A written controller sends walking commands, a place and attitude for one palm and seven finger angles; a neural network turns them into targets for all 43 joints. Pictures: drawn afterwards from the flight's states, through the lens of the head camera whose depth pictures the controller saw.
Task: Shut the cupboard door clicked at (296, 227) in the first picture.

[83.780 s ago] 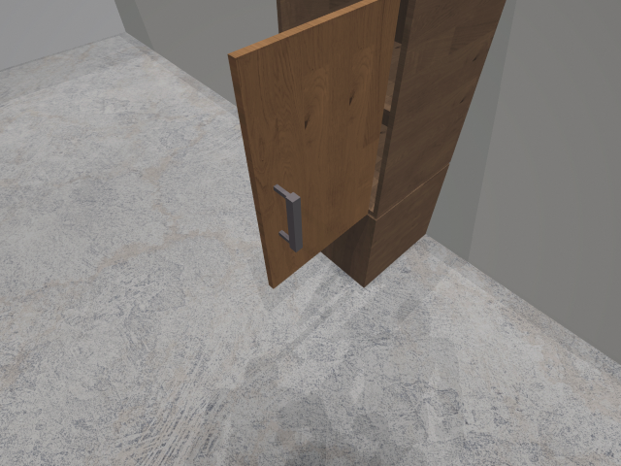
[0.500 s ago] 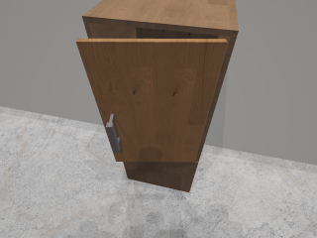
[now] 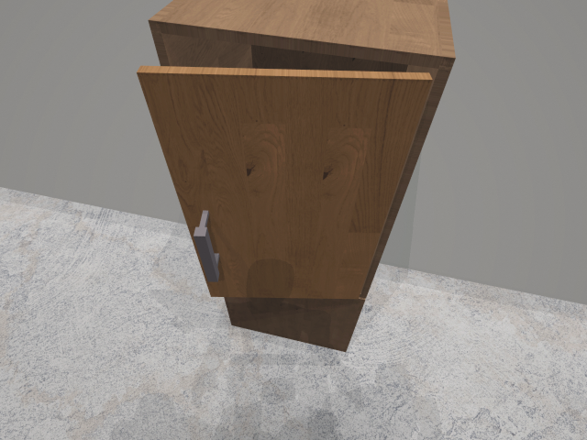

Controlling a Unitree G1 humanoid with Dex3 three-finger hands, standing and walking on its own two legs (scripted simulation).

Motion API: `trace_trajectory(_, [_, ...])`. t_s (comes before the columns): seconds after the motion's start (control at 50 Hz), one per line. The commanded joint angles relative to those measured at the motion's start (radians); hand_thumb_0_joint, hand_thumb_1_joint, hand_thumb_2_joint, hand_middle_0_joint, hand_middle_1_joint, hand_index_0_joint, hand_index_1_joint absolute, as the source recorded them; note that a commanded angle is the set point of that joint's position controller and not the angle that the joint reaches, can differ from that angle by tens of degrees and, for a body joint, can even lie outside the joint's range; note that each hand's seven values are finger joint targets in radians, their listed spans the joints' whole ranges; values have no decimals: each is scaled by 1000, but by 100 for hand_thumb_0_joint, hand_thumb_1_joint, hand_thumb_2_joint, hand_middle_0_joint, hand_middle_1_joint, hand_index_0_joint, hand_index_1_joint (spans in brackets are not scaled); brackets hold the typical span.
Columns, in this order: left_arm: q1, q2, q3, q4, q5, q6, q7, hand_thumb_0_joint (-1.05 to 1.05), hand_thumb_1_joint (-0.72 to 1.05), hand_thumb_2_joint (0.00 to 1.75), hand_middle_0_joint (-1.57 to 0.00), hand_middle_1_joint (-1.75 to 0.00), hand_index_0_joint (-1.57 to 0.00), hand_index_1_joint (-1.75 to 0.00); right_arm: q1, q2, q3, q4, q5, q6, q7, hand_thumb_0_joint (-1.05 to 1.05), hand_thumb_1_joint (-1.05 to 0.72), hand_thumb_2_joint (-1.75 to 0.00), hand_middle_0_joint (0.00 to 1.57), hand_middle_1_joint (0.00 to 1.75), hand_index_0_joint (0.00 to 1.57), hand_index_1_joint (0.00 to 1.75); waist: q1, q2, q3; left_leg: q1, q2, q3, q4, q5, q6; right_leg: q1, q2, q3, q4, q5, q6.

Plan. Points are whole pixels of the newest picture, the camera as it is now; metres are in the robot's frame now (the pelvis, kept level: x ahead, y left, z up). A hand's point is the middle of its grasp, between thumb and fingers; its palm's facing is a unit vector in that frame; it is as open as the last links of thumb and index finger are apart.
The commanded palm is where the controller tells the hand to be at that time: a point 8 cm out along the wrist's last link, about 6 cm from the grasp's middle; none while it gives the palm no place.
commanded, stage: come to a stop and stand still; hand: left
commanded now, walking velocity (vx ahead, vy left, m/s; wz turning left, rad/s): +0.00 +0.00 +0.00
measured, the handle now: (209, 247) +0.46 +0.19 -0.09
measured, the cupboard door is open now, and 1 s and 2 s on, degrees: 13 13 13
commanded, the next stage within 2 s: look again from close up in 0.06 s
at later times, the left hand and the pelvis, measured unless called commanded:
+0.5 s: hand out of the picture +0.06 +0.21 -0.16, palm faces -0.01 -0.96 -0.28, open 7.4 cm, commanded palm none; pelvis +0.01 -0.01 +0.00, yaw +0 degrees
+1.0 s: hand (157, 380) +0.20 +0.20 -0.03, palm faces +0.23 -0.97 -0.08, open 7.0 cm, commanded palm +0.12 +0.24 -0.07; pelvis -0.02 -0.03 -0.05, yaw +3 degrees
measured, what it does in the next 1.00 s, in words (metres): stands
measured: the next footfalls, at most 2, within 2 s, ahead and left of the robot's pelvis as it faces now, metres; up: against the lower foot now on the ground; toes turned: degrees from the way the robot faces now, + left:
none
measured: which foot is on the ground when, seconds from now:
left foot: down 0.00-1.00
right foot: down 0.00-1.00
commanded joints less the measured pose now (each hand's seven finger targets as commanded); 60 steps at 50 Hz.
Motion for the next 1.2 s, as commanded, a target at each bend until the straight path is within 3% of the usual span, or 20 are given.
trace_trajectory(0.0, [23,151,32,-33,-1,-19,5,0,90,90,-20,-30,-20,-30,-9,-139,-30,-44,3,-15,-6,0,-90,-90,20,30,20,30,0,5,-19,86,95,-113,-97,146,26,-74,-67,58,-103,178,-53])
trace_trajectory(0.72, [-27,201,37,-14,-3,-22,-3,0,90,90,-20,-30,-20,-30,-80,-193,-23,-10,2,-12,-9,0,-90,-90,20,30,20,30,3,-7,-63,151,107,-107,-122,245,9,-10,-89,57,-149,319,-49])
trace_trajectory(0.74, [73,103,20,-2,5,-36,48,0,90,90,-20,-30,-20,-30,-45,-143,-26,-72,13,-14,-7,0,-90,-90,20,30,20,30,-12,70,-50,132,108,-50,93,401,-16,-46,-117,96,-133,585,-14])
trace_trajectory(0.76, [-778,857,627,-1489,-84,-328,58,0,90,90,-20,-30,-20,-30,108,-295,-71,-281,20,-189,-100,0,-90,-90,20,30,20,30,-113,-12,-320,398,46,-144,133,445,21,-84,-29,-74,187,601,-31])
trace_trajectory(0.78, [24,190,117,-1051,-119,-243,43,0,90,90,-22,-32,-22,-32,-18,-201,-35,-330,91,-255,-127,0,-90,-90,20,30,20,30,-25,394,-516,509,50,-157,102,677,5,-227,25,-122,342,330,-17])
trace_trajectory(0.8, [230,-17,91,-1126,-202,-124,42,0,90,90,-24,-34,-24,-34,-19,-146,-39,-376,66,-296,-104,0,-90,-90,20,30,20,30,-14,387,-483,427,54,-159,52,780,-18,-237,39,-141,387,97,-28])
trace_trajectory(0.82, [41,56,146,-1114,-172,-150,38,0,90,90,-25,-36,-25,-36,-11,-140,-60,-373,55,-318,-67,0,-90,-90,20,30,20,30,-47,205,-267,190,46,-143,40,581,-10,-339,28,-111,276,52,-25])
trace_trajectory(0.84, [68,24,166,-1022,-191,-180,8,0,90,90,-27,-38,-27,-38,-20,-147,-85,-406,38,-323,-53,0,-90,-90,20,30,20,30,-32,119,-93,-9,17,-126,103,274,-21,-366,28,-124,164,68,-32])
trace_trajectory(0.86, [80,72,232,-872,-206,-236,-23,0,90,90,-29,-40,-29,-40,-34,-161,-93,-416,39,-326,-48,0,-90,-90,20,30,20,30,-52,-62,8,-192,-7,-120,172,31,-24,-444,15,-118,119,29,-28])
trace_trajectory(0.88, [167,55,269,-745,-231,-323,-68,0,90,90,-31,-42,-31,-42,-52,-149,-91,-436,32,-325,-45,0,-90,-90,20,30,20,30,-35,-247,71,-325,-17,-121,238,-65,-21,-535,10,-94,124,-73,-22])
trace_trajectory(0.9, [244,28,274,-668,-252,-411,-139,0,90,90,-33,-44,-33,-44,-52,-145,-91,-452,36,-329,-31,0,-90,-90,20,30,20,30,-2,-216,61,-380,-30,-116,305,-14,-22,-538,1,-58,187,36,-33])
trace_trajectory(0.92, [231,44,307,-693,-271,-505,-215,0,90,90,-35,-46,-35,-46,-60,-156,-88,-472,19,-332,-13,0,-90,-90,20,30,20,30,19,-187,-90,-403,-39,-111,391,92,-24,-529,0,-65,325,288,-31])
trace_trajectory(0.94, [276,69,356,-684,-289,-594,-293,0,90,90,-36,-48,-36,-48,-58,-152,-102,-483,14,-332,-5,0,-90,-90,20,30,20,30,62,-239,-242,-453,-43,-99,473,136,-30,-515,4,-46,441,411,-20])
trace_trajectory(0.96, [260,57,329,-695,-307,-675,-373,0,90,90,-38,-50,-38,-50,-77,-146,-105,-501,14,-339,3,0,-90,-90,20,30,20,30,65,-237,-298,-529,-48,-96,521,63,-35,-561,3,-13,491,326,-12])
trace_trajectory(0.98, [201,88,332,-729,-329,-732,-446,0,90,90,-40,-52,-40,-52,-89,-150,-112,-533,20,-348,7,0,-90,-90,20,30,20,30,61,-146,-331,-572,-48,-89,570,9,-35,-617,3,26,517,189,-20])
trace_trajectory(1.0, [170,133,365,-742,-359,-742,-505,0,90,90,-42,-54,-42,-54,-78,-154,-108,-558,25,-348,8,0,-90,-90,20,30,20,30,68,-21,-350,-590,-44,-81,619,14,-29,-625,-6,66,539,189,-30])
trace_trajectory(1.02, [163,190,422,-801,-389,-723,-537,0,90,90,-44,-56,-44,-56,-79,-160,-110,-598,31,-341,5,0,-90,-90,20,30,20,30,83,28,-435,-597,-46,-68,643,3,-23,-593,-10,93,532,128,-30])
trace_trajectory(1.04, [155,194,424,-860,-412,-687,-551,0,90,90,-46,-58,-46,-58,-91,-157,-108,-638,38,-337,-4,0,-90,-90,20,30,20,30,89,16,-476,-614,-42,-62,655,-23,-15,-590,-9,115,516,51,-22])
trace_trajectory(1.1, [-42,217,404,-1041,-441,-609,-512,0,90,90,-51,-64,-51,-64,-78,-146,-89,-687,52,-328,-45,0,-90,-90,20,30,20,30,29,-44,-411,-691,-19,-79,694,-191,1,-676,-5,182,410,-289,7])
trace_trajectory(1.18, [-116,188,304,-1246,-376,-583,-410,0,90,90,-58,-72,-58,-72,-47,-148,-75,-685,45,-332,-83,0,-90,-90,20,30,20,30,-19,27,-373,-646,-2,-99,684,-243,22,-791,28,116,418,-414,-27])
